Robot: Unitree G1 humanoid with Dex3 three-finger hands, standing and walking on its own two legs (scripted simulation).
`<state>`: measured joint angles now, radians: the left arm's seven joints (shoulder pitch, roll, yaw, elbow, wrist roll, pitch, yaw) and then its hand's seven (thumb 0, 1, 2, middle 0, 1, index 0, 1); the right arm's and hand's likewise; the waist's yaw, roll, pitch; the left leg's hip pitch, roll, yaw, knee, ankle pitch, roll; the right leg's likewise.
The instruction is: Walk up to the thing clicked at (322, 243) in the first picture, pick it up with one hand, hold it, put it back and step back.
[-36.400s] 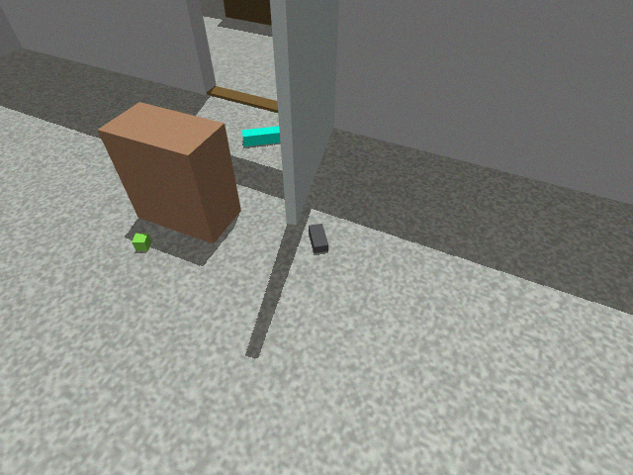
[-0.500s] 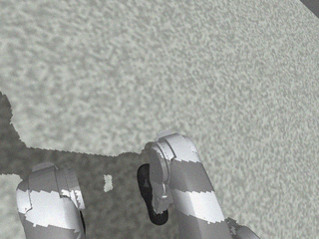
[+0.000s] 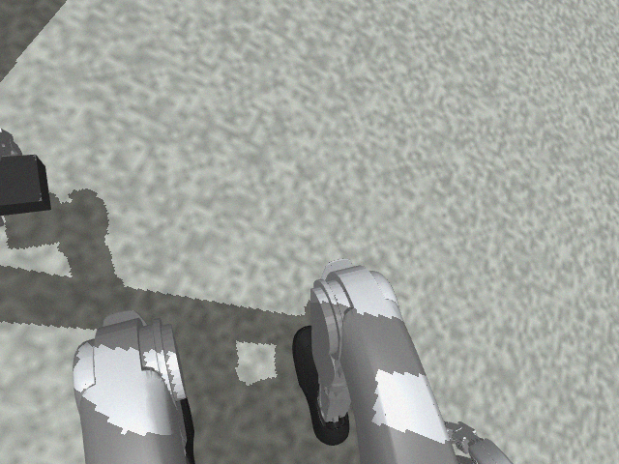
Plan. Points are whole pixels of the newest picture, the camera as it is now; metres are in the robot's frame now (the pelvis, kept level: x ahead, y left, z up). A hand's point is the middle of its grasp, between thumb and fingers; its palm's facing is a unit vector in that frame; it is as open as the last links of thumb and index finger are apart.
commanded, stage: lift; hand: left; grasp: from above
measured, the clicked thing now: out of the picture +0.49 +0.32 -0.19
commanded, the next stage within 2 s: hold in 1.62 s
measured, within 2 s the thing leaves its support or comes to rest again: neither
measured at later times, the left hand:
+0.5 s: hand out of the picture +0.42 +0.33 -0.03, palm faces -0.45 -0.09 -0.89, open 8.9 cm
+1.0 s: hand out of the picture +0.35 +0.29 +0.19, palm faces -0.44 -0.13 -0.89, open 8.9 cm
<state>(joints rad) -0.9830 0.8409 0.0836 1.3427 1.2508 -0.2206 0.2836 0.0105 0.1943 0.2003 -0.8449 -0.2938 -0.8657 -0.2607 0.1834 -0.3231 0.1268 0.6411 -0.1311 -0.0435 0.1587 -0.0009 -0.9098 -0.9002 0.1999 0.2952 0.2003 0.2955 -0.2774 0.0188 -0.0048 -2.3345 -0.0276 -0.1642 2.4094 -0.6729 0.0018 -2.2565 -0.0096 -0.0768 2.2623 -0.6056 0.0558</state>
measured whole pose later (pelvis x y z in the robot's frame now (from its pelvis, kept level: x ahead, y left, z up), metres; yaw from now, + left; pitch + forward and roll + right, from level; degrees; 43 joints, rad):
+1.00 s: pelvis +0.02 +0.00 +0.26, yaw +7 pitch +24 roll -3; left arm -0.36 0.53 -0.08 0.67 0.98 -0.06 0.02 0.00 0.20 0.29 -0.81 -0.34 -0.82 -0.32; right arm 0.19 -0.24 -0.01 0.66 0.04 0.05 -0.04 0.00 -0.90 -0.90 0.20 0.30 0.20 0.30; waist -0.09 0.05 -0.18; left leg -1.39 0.02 -0.04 1.56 -0.59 0.01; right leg -1.38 -0.01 -0.01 1.49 -0.53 0.04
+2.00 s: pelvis +0.08 +0.01 +0.41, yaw +6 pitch +8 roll -1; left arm -0.29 0.40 -0.20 0.74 1.00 0.00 0.05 0.00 0.19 0.29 -0.81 -0.34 -0.83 -0.32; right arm 0.23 -0.25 -0.05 0.73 0.05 0.02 -0.05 0.01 -0.90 -0.89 0.20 0.30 0.20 0.30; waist -0.03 0.04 -0.08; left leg -0.50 0.02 0.02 0.74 -0.37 0.00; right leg -0.52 -0.02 0.03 0.71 -0.32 0.04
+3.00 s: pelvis +0.08 -0.01 +0.43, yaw +6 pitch +2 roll +1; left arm -0.22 0.40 -0.21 0.58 0.99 0.00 -0.06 0.00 0.19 0.29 -0.81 -0.34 -0.83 -0.32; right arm 0.19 -0.26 -0.03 0.68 0.07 0.05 -0.06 0.01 -0.90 -0.90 0.20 0.30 0.20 0.30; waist 0.00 0.06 -0.02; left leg -0.31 0.02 0.03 0.56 -0.27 -0.01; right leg -0.36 -0.02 0.04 0.57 -0.24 0.02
